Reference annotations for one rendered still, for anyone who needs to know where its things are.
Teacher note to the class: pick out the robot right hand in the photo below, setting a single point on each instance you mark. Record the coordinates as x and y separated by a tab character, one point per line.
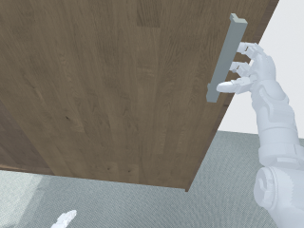
263	68

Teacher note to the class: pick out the right robot upper arm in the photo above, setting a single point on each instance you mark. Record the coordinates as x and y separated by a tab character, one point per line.
281	192

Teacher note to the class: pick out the robot left hand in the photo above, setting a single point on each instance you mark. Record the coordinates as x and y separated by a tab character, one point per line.
64	220

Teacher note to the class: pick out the robot right forearm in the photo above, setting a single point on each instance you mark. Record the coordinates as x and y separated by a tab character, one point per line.
276	127

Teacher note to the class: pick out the handle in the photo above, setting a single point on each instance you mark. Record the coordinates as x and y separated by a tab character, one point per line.
228	52

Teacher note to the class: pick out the wardrobe door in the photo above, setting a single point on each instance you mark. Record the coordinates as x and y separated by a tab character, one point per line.
15	146
115	90

